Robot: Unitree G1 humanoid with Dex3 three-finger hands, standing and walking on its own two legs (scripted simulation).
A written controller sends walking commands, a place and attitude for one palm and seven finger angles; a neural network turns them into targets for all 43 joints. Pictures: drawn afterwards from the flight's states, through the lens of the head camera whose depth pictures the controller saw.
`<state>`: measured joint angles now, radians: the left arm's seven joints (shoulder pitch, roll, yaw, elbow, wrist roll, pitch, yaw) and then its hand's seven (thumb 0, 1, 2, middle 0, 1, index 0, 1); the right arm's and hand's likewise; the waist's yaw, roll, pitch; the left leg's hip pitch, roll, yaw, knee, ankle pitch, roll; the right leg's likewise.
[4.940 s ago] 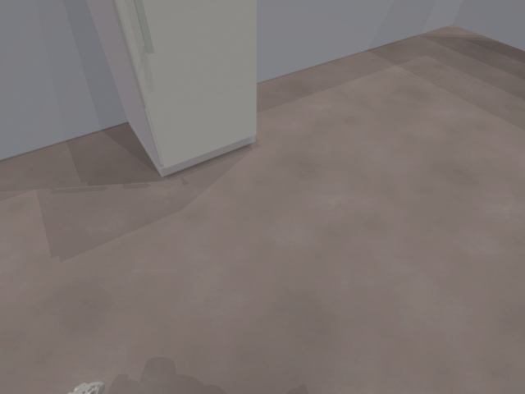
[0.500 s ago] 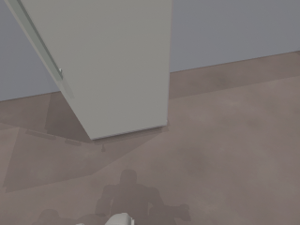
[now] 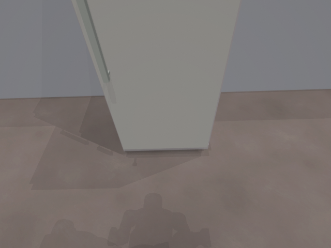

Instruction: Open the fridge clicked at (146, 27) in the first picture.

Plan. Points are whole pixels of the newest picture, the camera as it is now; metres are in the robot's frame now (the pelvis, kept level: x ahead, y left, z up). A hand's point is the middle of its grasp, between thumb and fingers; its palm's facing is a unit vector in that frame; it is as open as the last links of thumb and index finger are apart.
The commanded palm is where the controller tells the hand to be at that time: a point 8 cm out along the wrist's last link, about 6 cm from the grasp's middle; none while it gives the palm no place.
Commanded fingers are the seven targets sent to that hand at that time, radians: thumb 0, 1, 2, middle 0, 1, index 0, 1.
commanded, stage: take the last steps up to it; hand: left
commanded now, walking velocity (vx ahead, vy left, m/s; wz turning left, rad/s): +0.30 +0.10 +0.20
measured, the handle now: (91, 23) +0.76 +0.32 +0.18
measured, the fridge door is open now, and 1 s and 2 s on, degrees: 0 0 0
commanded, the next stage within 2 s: come to a stop and stand still in 0.88 s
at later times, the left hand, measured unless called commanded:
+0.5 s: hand out of the picture +0.00 +0.26 -0.17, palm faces +0.15 -0.97 -0.17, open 7.3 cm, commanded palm none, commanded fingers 0.00 0.90 0.90 -0.20 -0.30 -0.20 -0.30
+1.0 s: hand (99, 174) +0.36 +0.27 -0.16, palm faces +0.05 -0.98 -0.19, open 7.3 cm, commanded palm none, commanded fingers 0.00 0.90 0.90 -0.20 -0.30 -0.20 -0.30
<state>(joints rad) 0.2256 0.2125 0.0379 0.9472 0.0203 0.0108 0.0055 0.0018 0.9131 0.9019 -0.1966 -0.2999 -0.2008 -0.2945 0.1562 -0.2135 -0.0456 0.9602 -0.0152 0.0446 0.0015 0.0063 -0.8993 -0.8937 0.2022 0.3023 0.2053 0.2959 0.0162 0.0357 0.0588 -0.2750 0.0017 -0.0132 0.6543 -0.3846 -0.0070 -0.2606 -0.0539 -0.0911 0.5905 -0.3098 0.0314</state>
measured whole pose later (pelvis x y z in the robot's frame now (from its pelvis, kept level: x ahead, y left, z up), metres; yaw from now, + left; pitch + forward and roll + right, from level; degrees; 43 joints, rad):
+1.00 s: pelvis +0.26 +0.09 +0.00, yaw +3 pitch -2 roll +0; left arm 0.12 0.14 0.03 0.99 0.01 -0.05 0.00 0.00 0.91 0.90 -0.20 -0.30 -0.20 -0.29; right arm 0.38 -0.12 -0.04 1.16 -0.01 -0.01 -0.01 0.01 -0.90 -0.89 0.20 0.30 0.20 0.30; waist -0.04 0.04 0.09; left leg -0.28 0.05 0.06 1.11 -0.48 0.02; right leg -0.35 -0.02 -0.15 0.61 -0.23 -0.07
